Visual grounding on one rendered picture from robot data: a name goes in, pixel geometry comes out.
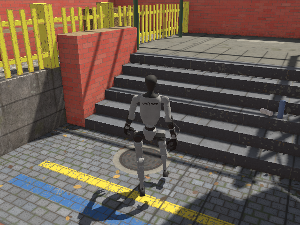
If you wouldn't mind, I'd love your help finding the robot left upper arm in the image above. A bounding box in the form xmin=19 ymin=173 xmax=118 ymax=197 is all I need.
xmin=128 ymin=95 xmax=141 ymax=120

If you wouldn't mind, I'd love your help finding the robot right hand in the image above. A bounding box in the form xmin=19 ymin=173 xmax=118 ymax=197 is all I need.
xmin=166 ymin=138 xmax=178 ymax=151

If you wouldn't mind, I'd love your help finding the robot foot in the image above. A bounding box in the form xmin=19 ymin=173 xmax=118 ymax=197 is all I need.
xmin=138 ymin=184 xmax=145 ymax=196
xmin=162 ymin=170 xmax=169 ymax=177

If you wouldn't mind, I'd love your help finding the robot right foot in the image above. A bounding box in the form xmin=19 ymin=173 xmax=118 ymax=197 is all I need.
xmin=162 ymin=170 xmax=169 ymax=177

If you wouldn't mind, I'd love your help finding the robot left forearm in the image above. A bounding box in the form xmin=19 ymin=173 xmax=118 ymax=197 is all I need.
xmin=124 ymin=113 xmax=133 ymax=129

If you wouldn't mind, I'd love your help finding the robot right forearm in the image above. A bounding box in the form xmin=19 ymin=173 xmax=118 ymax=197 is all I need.
xmin=167 ymin=116 xmax=177 ymax=139

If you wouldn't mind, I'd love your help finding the robot right upper arm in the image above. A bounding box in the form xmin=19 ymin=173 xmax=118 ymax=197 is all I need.
xmin=160 ymin=95 xmax=172 ymax=122

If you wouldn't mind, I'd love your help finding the robot left foot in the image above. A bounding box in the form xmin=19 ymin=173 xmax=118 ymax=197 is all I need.
xmin=138 ymin=184 xmax=145 ymax=196

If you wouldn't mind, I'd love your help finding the robot left hand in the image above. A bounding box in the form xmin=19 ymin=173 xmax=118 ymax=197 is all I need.
xmin=124 ymin=127 xmax=135 ymax=136

